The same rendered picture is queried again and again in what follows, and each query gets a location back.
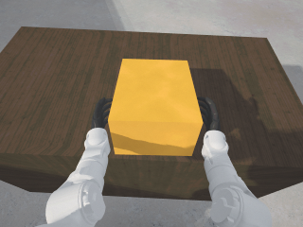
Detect carton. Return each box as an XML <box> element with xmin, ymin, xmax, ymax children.
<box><xmin>108</xmin><ymin>59</ymin><xmax>204</xmax><ymax>156</ymax></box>

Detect pedestal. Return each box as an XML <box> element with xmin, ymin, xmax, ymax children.
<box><xmin>0</xmin><ymin>26</ymin><xmax>303</xmax><ymax>201</ymax></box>

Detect right robot upper arm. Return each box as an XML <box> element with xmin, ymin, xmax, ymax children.
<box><xmin>209</xmin><ymin>187</ymin><xmax>273</xmax><ymax>227</ymax></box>

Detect left robot upper arm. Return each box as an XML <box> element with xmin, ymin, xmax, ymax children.
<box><xmin>35</xmin><ymin>181</ymin><xmax>106</xmax><ymax>227</ymax></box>

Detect robot left hand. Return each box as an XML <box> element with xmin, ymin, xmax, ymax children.
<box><xmin>91</xmin><ymin>97</ymin><xmax>113</xmax><ymax>129</ymax></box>

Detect right robot forearm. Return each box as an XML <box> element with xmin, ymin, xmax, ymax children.
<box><xmin>202</xmin><ymin>130</ymin><xmax>258</xmax><ymax>201</ymax></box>

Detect left robot forearm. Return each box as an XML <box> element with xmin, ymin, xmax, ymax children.
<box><xmin>45</xmin><ymin>128</ymin><xmax>111</xmax><ymax>223</ymax></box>

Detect robot right hand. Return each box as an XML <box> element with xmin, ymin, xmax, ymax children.
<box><xmin>197</xmin><ymin>96</ymin><xmax>221</xmax><ymax>131</ymax></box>

